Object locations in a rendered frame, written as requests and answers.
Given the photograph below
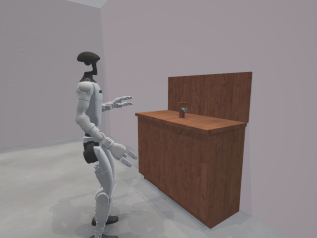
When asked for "right robot upper arm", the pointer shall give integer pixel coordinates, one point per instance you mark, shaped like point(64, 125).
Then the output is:
point(85, 91)

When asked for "right robot shin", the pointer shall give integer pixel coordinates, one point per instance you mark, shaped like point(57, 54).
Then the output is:
point(102, 209)

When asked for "left robot forearm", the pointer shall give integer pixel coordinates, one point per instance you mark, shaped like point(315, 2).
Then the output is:
point(107, 106)

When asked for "right robot forearm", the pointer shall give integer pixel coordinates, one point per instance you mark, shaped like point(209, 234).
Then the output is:
point(93, 131)

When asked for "left robot foot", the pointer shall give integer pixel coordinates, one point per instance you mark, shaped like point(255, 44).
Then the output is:
point(110, 220)

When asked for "counter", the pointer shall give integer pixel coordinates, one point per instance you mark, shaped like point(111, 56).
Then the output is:
point(196, 157)

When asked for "robot right hand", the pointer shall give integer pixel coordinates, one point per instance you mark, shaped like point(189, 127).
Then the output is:
point(118, 150)

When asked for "robot left hand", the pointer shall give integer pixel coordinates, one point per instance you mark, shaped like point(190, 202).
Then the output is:
point(117, 103)

